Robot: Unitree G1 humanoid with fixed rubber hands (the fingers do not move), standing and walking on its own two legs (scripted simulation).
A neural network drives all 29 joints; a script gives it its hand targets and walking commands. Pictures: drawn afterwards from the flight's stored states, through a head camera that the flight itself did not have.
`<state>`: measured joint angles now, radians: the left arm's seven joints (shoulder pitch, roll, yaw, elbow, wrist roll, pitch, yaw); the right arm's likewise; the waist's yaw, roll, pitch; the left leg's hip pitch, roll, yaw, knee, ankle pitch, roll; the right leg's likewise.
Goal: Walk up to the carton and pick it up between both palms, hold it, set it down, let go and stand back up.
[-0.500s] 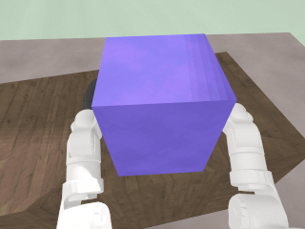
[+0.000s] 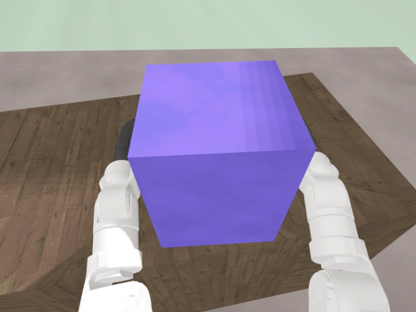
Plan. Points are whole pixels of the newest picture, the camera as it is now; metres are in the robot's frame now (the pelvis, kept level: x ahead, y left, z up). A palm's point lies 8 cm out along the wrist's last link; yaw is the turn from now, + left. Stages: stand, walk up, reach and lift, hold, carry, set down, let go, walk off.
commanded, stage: set down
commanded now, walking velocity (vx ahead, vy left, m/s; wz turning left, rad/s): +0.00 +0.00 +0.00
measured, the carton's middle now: (215, 159) +0.39 +0.02 +0.08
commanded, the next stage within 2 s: none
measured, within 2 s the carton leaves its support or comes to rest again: neither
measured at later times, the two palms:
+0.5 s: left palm (133, 164) +0.37 +0.18 +0.10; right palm (304, 157) +0.39 -0.16 +0.09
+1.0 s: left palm (133, 163) +0.42 +0.20 +0.05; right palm (284, 155) +0.44 -0.14 +0.05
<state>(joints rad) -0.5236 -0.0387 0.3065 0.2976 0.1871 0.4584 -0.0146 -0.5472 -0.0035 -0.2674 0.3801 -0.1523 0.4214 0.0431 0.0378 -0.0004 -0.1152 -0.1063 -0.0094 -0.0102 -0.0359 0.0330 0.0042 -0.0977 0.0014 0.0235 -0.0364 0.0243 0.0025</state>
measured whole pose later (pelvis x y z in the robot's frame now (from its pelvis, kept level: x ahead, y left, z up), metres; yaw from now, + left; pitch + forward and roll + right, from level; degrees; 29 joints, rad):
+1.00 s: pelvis +0.07 +0.01 +0.01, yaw +2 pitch +17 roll +0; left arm -0.42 -0.02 0.25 0.54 0.11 0.10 0.04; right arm -0.43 -0.02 -0.22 0.60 -0.07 0.07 -0.02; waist 0.03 -0.01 -0.22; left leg -0.20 -0.02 -0.02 -0.09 0.11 -0.01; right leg -0.18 -0.01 0.01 -0.09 0.10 0.00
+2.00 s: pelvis -0.02 -0.04 +0.00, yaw +7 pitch +11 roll +0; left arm -0.48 0.03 0.27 0.77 0.17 -0.06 0.01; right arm -0.47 0.00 -0.24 0.73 -0.13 -0.06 -0.05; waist -0.01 -0.01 -0.22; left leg -0.30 0.03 -0.02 0.04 0.06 -0.01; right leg -0.26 0.05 0.01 0.09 -0.03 -0.03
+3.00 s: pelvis +0.02 -0.02 +0.00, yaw +4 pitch +8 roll +0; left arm -0.65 0.28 0.00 0.82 -0.24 0.15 0.08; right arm -0.70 -0.30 0.01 0.89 0.27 0.14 -0.03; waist -0.01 0.01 -0.16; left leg -0.22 -0.01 -0.06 0.16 -0.08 -0.01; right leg -0.17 0.02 0.03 0.15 -0.12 -0.01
